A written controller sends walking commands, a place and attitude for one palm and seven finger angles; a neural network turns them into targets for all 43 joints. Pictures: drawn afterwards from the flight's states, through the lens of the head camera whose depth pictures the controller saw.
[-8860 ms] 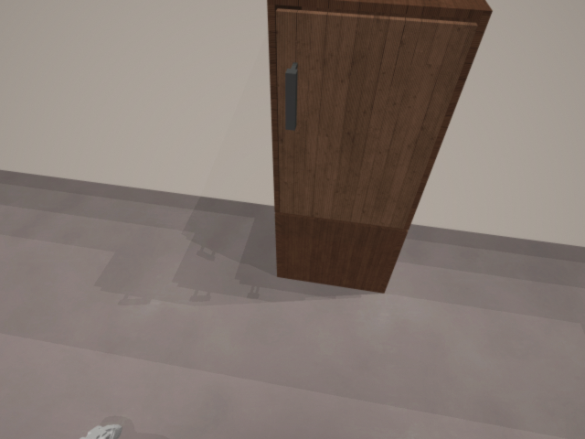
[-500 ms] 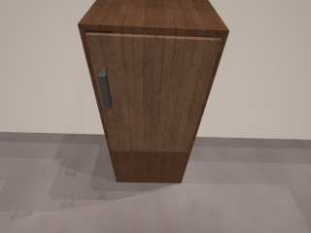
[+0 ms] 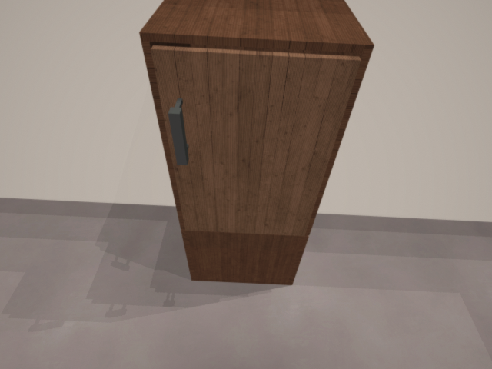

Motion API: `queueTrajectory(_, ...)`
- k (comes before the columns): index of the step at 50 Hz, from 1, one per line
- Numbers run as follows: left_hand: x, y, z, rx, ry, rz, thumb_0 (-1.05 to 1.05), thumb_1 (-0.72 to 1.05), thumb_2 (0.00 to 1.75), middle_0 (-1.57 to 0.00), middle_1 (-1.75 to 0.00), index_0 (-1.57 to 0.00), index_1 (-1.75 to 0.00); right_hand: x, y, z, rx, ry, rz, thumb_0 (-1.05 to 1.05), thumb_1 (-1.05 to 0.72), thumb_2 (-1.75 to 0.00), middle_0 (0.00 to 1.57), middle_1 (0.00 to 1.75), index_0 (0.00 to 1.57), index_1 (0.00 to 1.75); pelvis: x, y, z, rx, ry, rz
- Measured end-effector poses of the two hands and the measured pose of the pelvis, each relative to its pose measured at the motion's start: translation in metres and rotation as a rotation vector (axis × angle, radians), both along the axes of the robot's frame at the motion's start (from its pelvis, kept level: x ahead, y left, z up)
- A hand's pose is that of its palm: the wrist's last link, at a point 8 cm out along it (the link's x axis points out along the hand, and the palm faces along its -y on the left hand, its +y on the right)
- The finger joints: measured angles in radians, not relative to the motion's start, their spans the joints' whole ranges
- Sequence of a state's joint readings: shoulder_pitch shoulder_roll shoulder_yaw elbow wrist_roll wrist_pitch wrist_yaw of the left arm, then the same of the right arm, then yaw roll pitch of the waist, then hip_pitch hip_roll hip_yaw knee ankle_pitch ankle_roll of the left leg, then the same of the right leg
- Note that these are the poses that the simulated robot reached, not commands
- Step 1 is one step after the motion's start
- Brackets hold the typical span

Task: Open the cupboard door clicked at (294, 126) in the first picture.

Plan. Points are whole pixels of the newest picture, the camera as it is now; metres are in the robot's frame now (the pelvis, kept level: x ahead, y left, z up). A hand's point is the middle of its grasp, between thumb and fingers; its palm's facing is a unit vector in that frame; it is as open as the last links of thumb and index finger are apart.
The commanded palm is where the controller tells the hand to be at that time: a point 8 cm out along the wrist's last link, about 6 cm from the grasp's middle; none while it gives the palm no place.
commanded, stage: look again from close up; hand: left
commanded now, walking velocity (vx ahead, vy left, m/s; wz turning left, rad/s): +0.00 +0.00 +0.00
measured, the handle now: (181, 132) +0.57 +0.19 +0.07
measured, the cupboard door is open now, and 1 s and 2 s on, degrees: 0 0 0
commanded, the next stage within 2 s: raise the hand with hooked fingers in 0.58 s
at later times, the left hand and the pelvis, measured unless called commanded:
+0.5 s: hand out of the picture +0.02 +0.17 -0.18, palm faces +0.00 -0.98 -0.18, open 7.4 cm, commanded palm none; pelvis +0.02 -0.01 +0.00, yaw -1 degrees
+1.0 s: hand (156, 298) +0.23 +0.17 +0.00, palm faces +0.03 -1.00 -0.03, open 8.1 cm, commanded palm +0.15 +0.24 -0.03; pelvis +0.02 -0.02 -0.05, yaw +0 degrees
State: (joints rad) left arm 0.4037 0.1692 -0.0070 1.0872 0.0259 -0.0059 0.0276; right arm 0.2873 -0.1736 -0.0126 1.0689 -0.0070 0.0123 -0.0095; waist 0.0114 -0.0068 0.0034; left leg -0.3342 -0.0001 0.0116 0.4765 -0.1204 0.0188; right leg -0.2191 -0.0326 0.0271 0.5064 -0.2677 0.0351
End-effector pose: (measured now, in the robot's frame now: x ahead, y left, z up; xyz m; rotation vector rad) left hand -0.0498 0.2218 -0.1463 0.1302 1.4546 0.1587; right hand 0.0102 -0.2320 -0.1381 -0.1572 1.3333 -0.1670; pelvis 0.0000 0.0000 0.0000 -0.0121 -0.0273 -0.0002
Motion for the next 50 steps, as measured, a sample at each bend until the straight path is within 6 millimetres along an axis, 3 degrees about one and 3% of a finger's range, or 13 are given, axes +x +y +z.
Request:
queueTrajectory(14, 0.03, -0.011, -0.002, -0.016, -0.046, -0.022, 0.0, 0.9, 0.9, -0.2, -0.3, -0.2, -0.3, 0.007, -0.005, 0.001, 0.001, 0.003, -0.009, 0.0, -0.91, -0.9, 0.2, 0.3, 0.2, 0.3, 0.008, -0.007, 0.001, 0.001, 0.007, -0.006)
queueTrajectory(26, 0.068, -0.003, 0.0, -0.003, -0.093, -0.049, 0.0, 0.9, 0.9, -0.2, -0.3, -0.2, -0.3, 0.018, -0.005, 0.004, -0.007, 0.014, -0.01, 0.0, -0.91, -0.9, 0.2, 0.3, 0.2, 0.3, 0.02, -0.006, 0.002, 0.002, 0.01, -0.011)
queueTrajectory(35, 0.084, 0.005, 0.002, 0.019, -0.112, -0.06, 0.0, 0.9, 0.9, -0.2, -0.3, -0.2, -0.3, 0.036, -0.005, 0.005, -0.011, -0.014, 0.001, 0.0, -0.91, -0.9, 0.2, 0.3, 0.2, 0.3, 0.027, -0.003, 0.003, -0.002, 0.006, -0.013)
queueTrajectory(37, 0.115, 0.01, 0.023, 0.036, -0.289, 0.031, 0.01, 0.9, 0.9, -0.2, -0.3, -0.21, -0.3, 0.05, -0.007, 0.01, -0.032, -0.121, 0.005, 0.01, -0.91, -0.9, 0.2, 0.3, 0.2, 0.3, 0.027, -0.003, 0.001, 0.002, 0.001, -0.006)
queueTrajectory(41, 0.2, 0.018, 0.108, 0.127, -0.88, 0.081, 0.02, 0.88, 0.89, -0.2, -0.32, -0.21, -0.32, 0.095, -0.01, 0.022, -0.06, -0.412, 0.018, 0.01, -0.9, -0.9, 0.2, 0.3, 0.2, 0.3, 0.028, -0.003, -0.005, 0.012, 0.01, 0.022)
queueTrajectory(44, 0.247, 0.012, 0.157, 0.106, -1.227, 0.031, 0.01, 0.84, 0.87, -0.2, -0.35, -0.21, -0.35, 0.134, -0.013, 0.032, -0.059, -0.592, 0.043, 0.01, -0.9, -0.9, 0.2, 0.3, 0.2, 0.3, 0.024, -0.005, -0.014, 0.008, 0.046, 0.03)
queueTrajectory(47, 0.265, 0.003, 0.168, 0.019, -1.451, -0.058, 0.0, 0.78, 0.85, -0.2, -0.38, -0.21, -0.38, 0.169, -0.018, 0.041, -0.06, -0.723, 0.088, 0.01, -0.9, -0.9, 0.2, 0.3, 0.2, 0.3, 0.019, -0.012, -0.03, 0.01, 0.113, 0.013)
queueTrajectory(50, 0.255, -0.003, 0.143, -0.08, -1.487, -0.157, 0.0, 0.72, 0.82, -0.21, -0.42, -0.21, -0.42, 0.196, -0.026, 0.047, -0.071, -0.804, 0.141, 0.01, -0.9, -0.9, 0.2, 0.3, 0.2, 0.3, 0.016, -0.02, -0.048, 0.008, 0.152, 0.007)
